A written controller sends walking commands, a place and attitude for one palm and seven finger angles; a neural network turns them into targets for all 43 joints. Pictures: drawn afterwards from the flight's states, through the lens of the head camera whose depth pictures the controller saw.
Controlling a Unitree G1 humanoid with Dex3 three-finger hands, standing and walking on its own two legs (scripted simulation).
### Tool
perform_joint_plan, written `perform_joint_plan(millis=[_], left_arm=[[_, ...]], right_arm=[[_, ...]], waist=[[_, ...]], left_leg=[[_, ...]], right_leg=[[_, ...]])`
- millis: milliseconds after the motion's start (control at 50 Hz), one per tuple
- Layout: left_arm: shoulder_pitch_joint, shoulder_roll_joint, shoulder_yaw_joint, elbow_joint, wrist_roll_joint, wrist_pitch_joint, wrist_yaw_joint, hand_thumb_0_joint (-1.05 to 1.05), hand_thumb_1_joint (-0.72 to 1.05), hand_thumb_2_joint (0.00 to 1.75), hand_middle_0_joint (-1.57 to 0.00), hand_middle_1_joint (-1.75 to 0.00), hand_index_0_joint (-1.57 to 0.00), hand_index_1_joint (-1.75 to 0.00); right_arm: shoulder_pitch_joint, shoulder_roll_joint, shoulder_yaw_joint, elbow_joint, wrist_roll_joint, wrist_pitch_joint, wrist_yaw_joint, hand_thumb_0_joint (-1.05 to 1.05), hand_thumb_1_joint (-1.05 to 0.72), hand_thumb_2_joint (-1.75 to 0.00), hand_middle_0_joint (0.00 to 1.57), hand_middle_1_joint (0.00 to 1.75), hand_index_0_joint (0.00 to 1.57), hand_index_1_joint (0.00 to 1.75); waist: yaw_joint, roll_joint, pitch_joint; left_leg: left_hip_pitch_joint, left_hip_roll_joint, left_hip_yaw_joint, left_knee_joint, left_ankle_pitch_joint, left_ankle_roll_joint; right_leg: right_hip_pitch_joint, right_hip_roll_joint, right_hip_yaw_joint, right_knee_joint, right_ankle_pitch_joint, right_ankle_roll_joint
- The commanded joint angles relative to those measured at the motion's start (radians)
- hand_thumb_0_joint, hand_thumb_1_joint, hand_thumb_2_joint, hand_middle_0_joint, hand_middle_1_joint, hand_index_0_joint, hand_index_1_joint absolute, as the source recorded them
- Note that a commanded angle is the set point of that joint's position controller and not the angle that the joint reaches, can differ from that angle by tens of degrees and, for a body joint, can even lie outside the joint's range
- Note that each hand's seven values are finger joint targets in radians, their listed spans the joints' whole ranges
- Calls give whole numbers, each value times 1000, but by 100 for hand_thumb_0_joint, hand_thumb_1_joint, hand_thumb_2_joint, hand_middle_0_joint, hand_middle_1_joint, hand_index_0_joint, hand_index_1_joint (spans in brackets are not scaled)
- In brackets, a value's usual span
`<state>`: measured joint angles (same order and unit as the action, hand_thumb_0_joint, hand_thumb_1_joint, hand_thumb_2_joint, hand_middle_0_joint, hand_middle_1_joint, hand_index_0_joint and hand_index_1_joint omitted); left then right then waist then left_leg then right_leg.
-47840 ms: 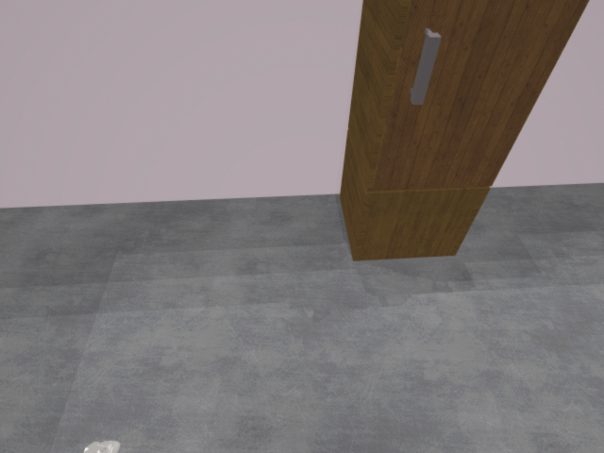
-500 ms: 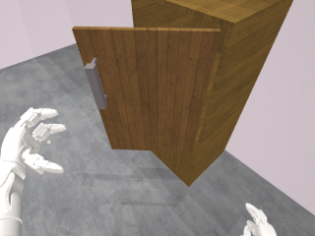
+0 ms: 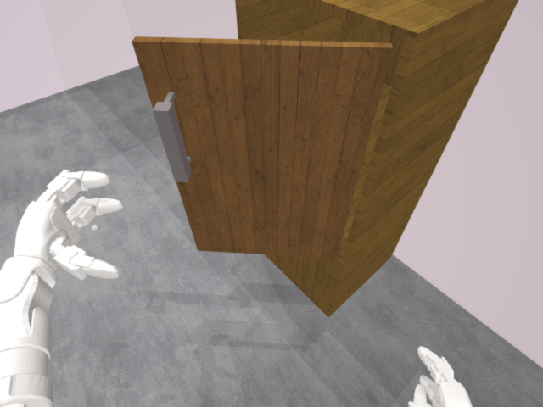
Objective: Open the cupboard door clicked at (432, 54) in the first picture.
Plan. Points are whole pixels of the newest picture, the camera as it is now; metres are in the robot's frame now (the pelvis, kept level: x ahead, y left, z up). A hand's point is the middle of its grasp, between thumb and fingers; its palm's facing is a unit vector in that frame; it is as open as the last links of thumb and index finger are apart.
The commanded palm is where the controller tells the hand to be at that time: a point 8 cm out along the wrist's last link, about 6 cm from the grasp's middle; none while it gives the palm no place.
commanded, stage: move the hooked fingers beside the handle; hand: left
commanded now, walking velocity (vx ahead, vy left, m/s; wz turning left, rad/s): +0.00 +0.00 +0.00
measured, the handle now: (177, 138) +0.55 +0.22 +0.09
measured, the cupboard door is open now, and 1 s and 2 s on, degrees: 45 45 45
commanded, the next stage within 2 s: none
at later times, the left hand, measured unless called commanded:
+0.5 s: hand (108, 196) +0.38 +0.28 +0.11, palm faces +0.06 -1.00 +0.00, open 14.0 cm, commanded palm +0.36 +0.32 +0.11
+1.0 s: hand (126, 169) +0.44 +0.28 +0.11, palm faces +0.03 -1.00 +0.01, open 14.0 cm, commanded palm +0.42 +0.33 +0.11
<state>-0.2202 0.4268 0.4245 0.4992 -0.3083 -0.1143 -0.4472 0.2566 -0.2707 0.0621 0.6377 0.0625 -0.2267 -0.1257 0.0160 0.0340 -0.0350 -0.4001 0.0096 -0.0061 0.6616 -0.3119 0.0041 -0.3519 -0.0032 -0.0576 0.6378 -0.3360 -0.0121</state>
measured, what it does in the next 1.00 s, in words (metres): stands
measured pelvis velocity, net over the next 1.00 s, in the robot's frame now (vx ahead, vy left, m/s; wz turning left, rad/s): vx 0.00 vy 0.01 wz -0.03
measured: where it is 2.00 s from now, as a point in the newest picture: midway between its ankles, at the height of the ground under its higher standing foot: outside the picture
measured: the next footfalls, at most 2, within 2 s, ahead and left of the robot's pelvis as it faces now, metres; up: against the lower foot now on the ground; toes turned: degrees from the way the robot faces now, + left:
none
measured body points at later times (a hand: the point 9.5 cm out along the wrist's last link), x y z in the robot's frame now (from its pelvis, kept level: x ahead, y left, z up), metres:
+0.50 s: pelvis +0.01 +0.00 +0.00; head +0.04 +0.01 +0.45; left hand +0.37 +0.33 +0.11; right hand +0.10 -0.26 -0.10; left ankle +0.02 +0.12 -0.72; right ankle +0.00 -0.11 -0.72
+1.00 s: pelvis +0.00 +0.01 -0.01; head +0.07 +0.02 +0.43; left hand +0.43 +0.33 +0.11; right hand +0.06 -0.26 -0.12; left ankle +0.02 +0.12 -0.72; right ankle +0.00 -0.11 -0.72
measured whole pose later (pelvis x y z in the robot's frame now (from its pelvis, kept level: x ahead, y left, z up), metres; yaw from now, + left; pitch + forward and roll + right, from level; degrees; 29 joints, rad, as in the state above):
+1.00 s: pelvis +0.00 +0.01 -0.01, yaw -2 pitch +11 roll -2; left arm -0.70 0.61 0.48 1.08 -0.19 -0.25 -0.46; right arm 0.36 -0.29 0.05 0.64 0.04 -0.06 -0.08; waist -0.08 0.01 -0.06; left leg -0.60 0.03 0.01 0.76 -0.35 0.01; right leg -0.55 0.01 -0.04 0.71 -0.35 0.00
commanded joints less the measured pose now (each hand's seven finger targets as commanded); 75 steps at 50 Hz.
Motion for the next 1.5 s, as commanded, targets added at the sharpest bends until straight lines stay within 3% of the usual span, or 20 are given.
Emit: perform_joint_plan(millis=[0,40,140,220,240,340,420,500,560,620,680,740,780,1160,1200,1240,1280,1340,1380,1480], left_arm=[[-381,280,52,-178,-9,-75,-9,0,-50,30,-30,-120,-30,-120],[-357,314,86,-118,-11,-74,-6,0,-50,30,-30,-120,-30,-120],[-390,369,126,-81,1,-87,-9,0,-50,30,-30,-120,-30,-120],[-418,338,102,-104,1,-106,-9,0,-50,30,-30,-120,-30,-120],[-410,326,89,-90,-5,-104,-12,0,-50,30,-30,-120,-30,-120],[-484,387,117,11,9,-96,-20,0,-50,30,-30,-120,-30,-120],[-550,419,134,-1,21,-138,-23,0,-50,30,-30,-120,-30,-120],[-582,374,86,51,19,-146,-36,0,-50,30,-30,-120,-30,-120],[-603,415,112,142,26,-129,-34,0,-50,30,-30,-120,-30,-120],[-695,403,74,142,48,-142,-25,0,-50,30,-30,-120,-30,-120],[-719,431,98,155,51,-165,-16,0,-50,30,-30,-120,-30,-120],[-726,443,103,230,56,-173,-13,0,-50,30,-30,-120,-30,-120],[-808,422,65,259,74,-176,-14,0,-50,30,-30,-120,-30,-120],[-1023,655,150,501,126,-214,-63,0,-50,30,-30,-120,-30,-120],[-1027,639,131,503,138,-213,-66,0,-50,30,-30,-120,-30,-120],[-1036,659,143,536,133,-211,-68,0,-50,30,-30,-120,-30,-120],[-1054,671,144,518,146,-212,-69,0,-50,30,-30,-120,-30,-120],[-1088,689,153,552,141,-206,-69,0,-50,30,-30,-120,-30,-120],[-1108,713,155,548,158,-202,-68,0,-50,30,-30,-120,-30,-120],[-1046,703,165,537,155,-203,-74,0,-50,30,-30,-120,-30,-120]], right_arm=[[-32,-143,-60,-137,-2,-53,-13,0,-90,-90,20,30,20,30],[-16,-151,-60,-133,-5,-43,-8,0,-90,-90,20,30,20,30],[6,-156,-69,-142,-7,-21,3,0,-90,-90,20,30,20,30],[23,-152,-74,-144,-6,-10,10,0,-90,-90,20,30,20,30],[30,-155,-75,-147,-7,-4,11,0,-90,-90,20,30,20,30],[58,-174,-80,-130,-5,21,9,0,-90,-90,20,30,20,30],[76,-171,-83,-125,-11,29,11,0,-90,-90,20,30,20,30],[83,-172,-84,-120,-7,42,14,0,-90,-90,20,30,20,30],[98,-182,-83,-113,-9,57,14,0,-90,-90,20,30,20,30],[104,-180,-83,-110,-10,65,17,0,-90,-90,20,30,20,30],[121,-183,-83,-113,-16,77,23,0,-90,-90,20,30,20,30],[137,-187,-82,-108,-16,94,26,0,-90,-90,20,30,20,30],[137,-185,-81,-100,-15,101,27,0,-90,-90,20,30,20,30],[248,-222,-82,-67,-28,187,26,0,-90,-90,20,30,20,30],[259,-218,-82,-69,-30,195,30,0,-90,-90,20,30,20,30],[274,-223,-82,-66,-31,208,31,0,-90,-90,20,30,20,30],[284,-224,-85,-66,-33,217,33,0,-90,-90,20,30,20,30],[300,-231,-83,-61,-36,229,32,0,-90,-90,20,30,20,30],[309,-232,-82,-60,-37,238,32,0,-90,-90,20,30,20,30],[322,-229,-85,-76,-43,259,44,0,-90,-90,20,30,20,30]], waist=[[-31,58,-230],[-23,-7,-222],[-13,38,-265],[-25,85,-291],[-28,36,-279],[-47,9,-246],[-44,68,-320],[-58,74,-305],[-61,19,-268],[-72,83,-292],[-66,66,-351],[-71,22,-326],[-92,56,-301],[-135,81,-412],[-138,117,-427],[-145,77,-404],[-142,140,-441],[-160,82,-416],[-162,136,-449],[-142,151,-488]], left_leg=[[154,-16,-22,-85,158,26],[123,-14,-21,-80,168,28],[115,-15,-9,-60,222,28],[148,-12,-13,-57,270,24],[137,-9,-10,-54,270,27],[86,-12,-3,-49,213,31],[123,-12,-12,-38,261,29],[125,-9,-14,-33,264,28],[83,-8,-17,-34,228,32],[102,-7,-22,-31,219,27],[113,-5,-22,-18,263,26],[80,-1,-22,-11,264,29],[72,-2,-20,-10,233,30],[-23,4,-17,68,235,40],[-5,4,-17,77,262,38],[-24,8,-22,83,269,40],[9,8,-25,87,292,35],[-18,14,-30,95,283,39],[3,15,-31,100,307,35],[37,20,-34,112,376,28]], right_leg=[[-6,12,29,-97,199,-11],[10,15,29,-95,213,-10],[27,14,37,-70,279,-11],[8,21,27,-60,310,-13],[13,22,27,-60,318,-12],[-18,20,36,-64,279,-7],[-11,25,35,-47,306,-13],[-42,29,31,-44,304,-13],[-60,29,30,-48,278,-12],[-89,27,27,-42,246,-15],[-64,31,31,-28,287,-15],[-69,33,29,-22,290,-16],[-110,32,29,-22,266,-12],[-161,44,50,25,267,-3],[-179,46,48,31,278,-3],[-188,53,42,33,277,-6],[-208,52,41,38,280,-6],[-221,57,36,38,269,-5],[-236,55,37,44,279,-3],[-243,63,27,60,307,-6]])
